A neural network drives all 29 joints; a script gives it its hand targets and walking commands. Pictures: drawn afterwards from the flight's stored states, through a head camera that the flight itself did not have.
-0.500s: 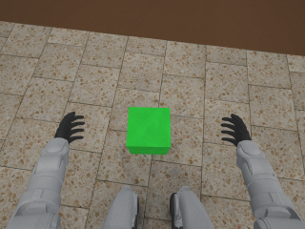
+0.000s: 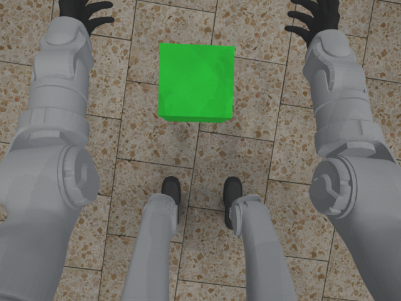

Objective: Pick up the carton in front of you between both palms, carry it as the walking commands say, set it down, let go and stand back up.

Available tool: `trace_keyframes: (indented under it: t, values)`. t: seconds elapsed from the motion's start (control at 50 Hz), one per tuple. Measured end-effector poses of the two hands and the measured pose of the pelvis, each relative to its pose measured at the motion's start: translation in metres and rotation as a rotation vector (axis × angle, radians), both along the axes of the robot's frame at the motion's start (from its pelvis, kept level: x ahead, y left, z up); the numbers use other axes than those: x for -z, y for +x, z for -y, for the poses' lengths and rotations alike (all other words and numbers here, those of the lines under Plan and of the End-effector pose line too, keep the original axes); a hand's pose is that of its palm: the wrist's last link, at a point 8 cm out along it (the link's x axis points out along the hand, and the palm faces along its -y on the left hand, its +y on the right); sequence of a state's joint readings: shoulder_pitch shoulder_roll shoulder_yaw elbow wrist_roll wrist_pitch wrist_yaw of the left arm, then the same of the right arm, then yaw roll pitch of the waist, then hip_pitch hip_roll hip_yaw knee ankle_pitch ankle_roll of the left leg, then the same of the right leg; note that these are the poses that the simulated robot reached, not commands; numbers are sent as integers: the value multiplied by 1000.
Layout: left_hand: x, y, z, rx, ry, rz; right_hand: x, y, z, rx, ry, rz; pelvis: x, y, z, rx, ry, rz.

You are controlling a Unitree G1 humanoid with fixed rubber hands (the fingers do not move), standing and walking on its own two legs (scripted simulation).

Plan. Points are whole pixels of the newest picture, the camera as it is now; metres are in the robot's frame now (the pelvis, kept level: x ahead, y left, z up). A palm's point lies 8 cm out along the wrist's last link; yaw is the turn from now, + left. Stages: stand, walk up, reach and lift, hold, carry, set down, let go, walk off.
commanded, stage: reach and lift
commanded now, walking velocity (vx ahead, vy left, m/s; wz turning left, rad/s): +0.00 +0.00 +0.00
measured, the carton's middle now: (195, 89) +0.53 +0.02 -0.52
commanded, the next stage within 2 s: none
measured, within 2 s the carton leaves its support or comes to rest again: leaves its support in 1.74 s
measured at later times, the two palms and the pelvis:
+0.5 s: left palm (121, 75) +0.53 +0.22 -0.33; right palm (272, 79) +0.53 -0.17 -0.34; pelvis -0.01 -0.01 -0.18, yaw +0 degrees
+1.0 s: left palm (139, 81) +0.54 +0.20 -0.46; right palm (257, 87) +0.53 -0.17 -0.46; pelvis -0.03 +0.00 -0.28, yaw -1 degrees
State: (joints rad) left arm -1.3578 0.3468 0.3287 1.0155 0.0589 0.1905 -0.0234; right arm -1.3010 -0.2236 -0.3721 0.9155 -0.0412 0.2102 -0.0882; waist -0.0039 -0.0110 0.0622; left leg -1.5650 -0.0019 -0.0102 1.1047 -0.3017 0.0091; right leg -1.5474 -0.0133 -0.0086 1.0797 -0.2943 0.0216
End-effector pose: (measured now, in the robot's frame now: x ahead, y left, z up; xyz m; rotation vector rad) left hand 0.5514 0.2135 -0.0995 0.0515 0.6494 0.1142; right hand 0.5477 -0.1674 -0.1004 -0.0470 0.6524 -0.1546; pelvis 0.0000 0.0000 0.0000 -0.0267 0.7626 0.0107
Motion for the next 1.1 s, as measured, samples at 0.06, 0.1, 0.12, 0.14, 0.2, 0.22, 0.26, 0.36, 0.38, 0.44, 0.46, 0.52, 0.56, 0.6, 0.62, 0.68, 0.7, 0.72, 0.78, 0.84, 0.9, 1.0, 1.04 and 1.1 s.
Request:
trace_keyframes:
  t: [0.06, 0.1, 0.12, 0.14, 0.2, 0.22, 0.26, 0.36, 0.38, 0.44, 0.46, 0.52, 0.56, 0.6, 0.62, 0.68, 0.7, 0.72, 0.78, 0.84, 0.9, 1.0, 1.04, 1.1]
  values:
    - [14, 3, 1, -5, 0, 2, 16, 1, -1, 1, 2, -2, 2, 10, 0, 1, -1, -48]
    - [26, 2, 1, -10, -1, -3, 29, 0, 0, 3, 3, -6, 6, 15, 0, 2, -2, -81]
    - [34, 1, 2, -13, -2, -7, 36, -1, 0, 4, 4, -8, 9, 18, 0, 2, -3, -97]
    - [41, 0, 2, -15, -2, -12, 44, -2, 0, 4, 4, -12, 14, 19, 0, 2, -4, -112]
    - [70, -6, 4, -26, -2, -32, 72, -6, 0, 1, 2, -24, 32, 23, 0, 2, -4, -153]
    - [81, -9, 4, -31, -2, -37, 83, -7, 0, -1, 2, -28, 40, 23, 1, 3, -4, -163]
    - [105, -13, 3, -41, 0, -45, 106, -9, 0, -4, 1, -34, 58, 22, 2, 4, -2, -180]
    - [167, -22, -1, -57, 11, -46, 168, -14, -1, -11, -5, -37, 109, 11, 6, 4, 1, -178]
    - [179, -22, -2, -58, 14, -43, 180, -15, 0, -12, -7, -36, 120, 8, 7, 4, 1, -172]
    - [211, -23, -3, -58, 17, -32, 212, -17, 2, -11, -10, -32, 152, -2, 9, 4, 0, -141]
    - [220, -23, -3, -57, 17, -28, 221, -17, 2, -10, -10, -30, 162, -6, 9, 4, 0, -128]
    - [242, -22, -1, -55, 15, -20, 244, -18, 3, -5, -7, -25, 190, -16, 11, 6, -2, -83]
    - [255, -21, 1, -54, 13, -23, 256, -17, 3, -2, -3, -28, 206, -22, 11, 7, -2, -52]
    - [267, -20, 3, -52, 11, -31, 268, -17, 2, -1, 1, -35, 219, -27, 11, 8, -3, -24]
    - [273, -20, 4, -52, 9, -36, 273, -17, 1, -2, 3, -40, 224, -29, 11, 8, -3, -10]
    - [292, -20, 7, -49, 4, -56, 291, -17, -1, -7, 8, -57, 239, -34, 10, 9, -3, 26]
    - [298, -21, 7, -48, 3, -62, 297, -17, -2, -9, 9, -64, 243, -35, 10, 9, -4, 36]
    - [305, -21, 8, -46, 2, -69, 304, -17, -3, -11, 9, -71, 247, -36, 9, 9, -4, 46]
    - [327, -22, 10, -39, 0, -85, 324, -18, -4, -18, 8, -89, 258, -37, 8, 8, -6, 71]
    - [347, -22, 11, -35, 1, -90, 344, -18, -5, -19, 7, -97, 268, -37, 7, 8, -8, 93]
    - [361, -20, 11, -26, 13, -88, 357, -17, -5, -13, 15, -89, 275, -34, 5, 13, -7, 124]
    - [363, -9, 18, -4, 6, -63, 362, -14, -2, -4, 8, -72, 282, -28, 3, 10, -10, 144]
    - [359, -5, 21, -1, 2, -50, 359, -12, -2, -7, 7, -60, 284, -26, 3, 11, -12, 143]
    - [354, -4, 23, 0, -2, -48, 354, -10, -5, -14, 8, -57, 284, -25, 4, 11, -12, 137]
